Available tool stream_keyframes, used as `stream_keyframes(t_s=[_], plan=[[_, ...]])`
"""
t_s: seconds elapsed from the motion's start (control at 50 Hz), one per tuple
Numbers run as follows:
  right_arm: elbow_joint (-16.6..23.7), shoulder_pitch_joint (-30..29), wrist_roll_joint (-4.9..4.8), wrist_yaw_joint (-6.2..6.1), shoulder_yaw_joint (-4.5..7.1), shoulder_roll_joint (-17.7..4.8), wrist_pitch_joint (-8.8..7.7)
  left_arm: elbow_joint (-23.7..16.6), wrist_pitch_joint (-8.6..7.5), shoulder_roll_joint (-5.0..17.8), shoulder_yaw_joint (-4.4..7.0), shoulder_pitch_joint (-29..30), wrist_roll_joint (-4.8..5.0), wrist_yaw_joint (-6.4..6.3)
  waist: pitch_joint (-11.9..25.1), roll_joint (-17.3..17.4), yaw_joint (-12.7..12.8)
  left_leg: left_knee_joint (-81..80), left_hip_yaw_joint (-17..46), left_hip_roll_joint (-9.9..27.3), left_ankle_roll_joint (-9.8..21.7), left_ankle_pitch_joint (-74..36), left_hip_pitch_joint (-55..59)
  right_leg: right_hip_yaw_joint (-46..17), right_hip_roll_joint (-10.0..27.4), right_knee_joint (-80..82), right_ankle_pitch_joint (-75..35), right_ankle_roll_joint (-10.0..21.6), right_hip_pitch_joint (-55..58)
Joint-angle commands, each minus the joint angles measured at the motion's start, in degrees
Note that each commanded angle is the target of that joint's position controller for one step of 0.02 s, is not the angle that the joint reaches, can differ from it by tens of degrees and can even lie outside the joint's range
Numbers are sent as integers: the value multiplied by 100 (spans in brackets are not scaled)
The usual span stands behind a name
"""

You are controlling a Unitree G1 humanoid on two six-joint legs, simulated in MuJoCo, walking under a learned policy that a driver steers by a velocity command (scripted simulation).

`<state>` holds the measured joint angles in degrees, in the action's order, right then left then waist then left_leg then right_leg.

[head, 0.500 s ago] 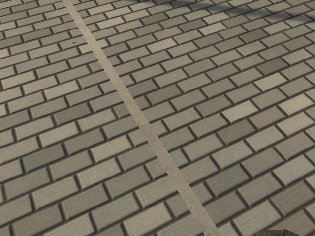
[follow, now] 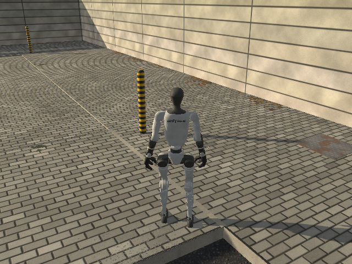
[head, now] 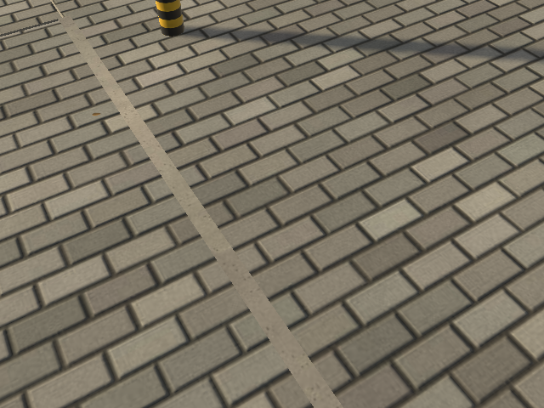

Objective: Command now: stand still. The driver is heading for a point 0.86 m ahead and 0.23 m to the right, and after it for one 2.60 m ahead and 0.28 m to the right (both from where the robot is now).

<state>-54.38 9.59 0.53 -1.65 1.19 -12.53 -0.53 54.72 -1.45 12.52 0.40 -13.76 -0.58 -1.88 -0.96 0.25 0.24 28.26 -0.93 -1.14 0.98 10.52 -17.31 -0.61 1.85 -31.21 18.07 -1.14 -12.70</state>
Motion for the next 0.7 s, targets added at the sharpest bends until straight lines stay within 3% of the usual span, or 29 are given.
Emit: stream_keyframes(t_s=[0.02,0.28,0.62,0.64,0.7], plan=[[118,-102,-21,-14,107,-519,-38,-141,-79,675,123,-105,18,-8,216,-137,21,-282,331,255,236,-699,753,-214,206,714,-831,250,-435],[-422,-100,-55,-94,125,-615,111,188,-27,557,75,-256,24,25,103,-73,15,-322,354,287,182,-1053,959,-79,103,854,-1184,244,-221],[-822,-25,-48,-123,96,-538,134,478,-7,440,58,-482,21,-12,-95,-56,-8,-494,344,273,137,-570,838,-8,37,1057,-665,248,-241],[-901,99,-47,-122,76,-466,137,562,-1,370,45,-627,22,-14,39,-68,-9,-509,274,205,140,58,900,36,-9,1114,-52,266,-195],[-879,91,-115,-113,144,-616,77,487,16,612,139,-614,97,-68,-494,-237,24,-189,121,6,272,2379,63,-314,133,1225,2221,594,-550]])
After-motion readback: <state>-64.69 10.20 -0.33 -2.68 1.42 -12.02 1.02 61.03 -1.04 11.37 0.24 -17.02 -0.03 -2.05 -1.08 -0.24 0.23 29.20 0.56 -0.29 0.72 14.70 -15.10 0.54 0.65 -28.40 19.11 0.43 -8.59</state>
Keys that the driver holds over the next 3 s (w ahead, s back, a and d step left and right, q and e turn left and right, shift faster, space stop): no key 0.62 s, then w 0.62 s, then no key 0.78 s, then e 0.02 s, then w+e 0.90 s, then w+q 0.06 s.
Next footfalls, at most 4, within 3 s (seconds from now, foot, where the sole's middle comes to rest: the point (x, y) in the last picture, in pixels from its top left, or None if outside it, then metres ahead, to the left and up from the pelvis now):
1.32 right None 0.46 -0.13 -0.77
1.74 left None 0.52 0.09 -0.77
2.76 right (371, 308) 0.79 -0.22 -0.77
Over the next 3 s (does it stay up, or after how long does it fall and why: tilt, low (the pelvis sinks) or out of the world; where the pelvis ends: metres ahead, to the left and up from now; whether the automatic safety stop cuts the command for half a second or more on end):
stays up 0.77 -0.16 0.01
